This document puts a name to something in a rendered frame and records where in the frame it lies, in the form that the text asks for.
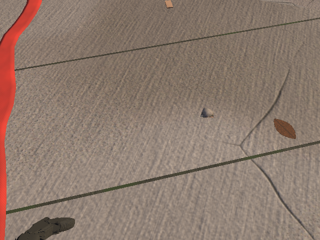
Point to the robot left hand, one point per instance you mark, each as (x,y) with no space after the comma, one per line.
(47,227)

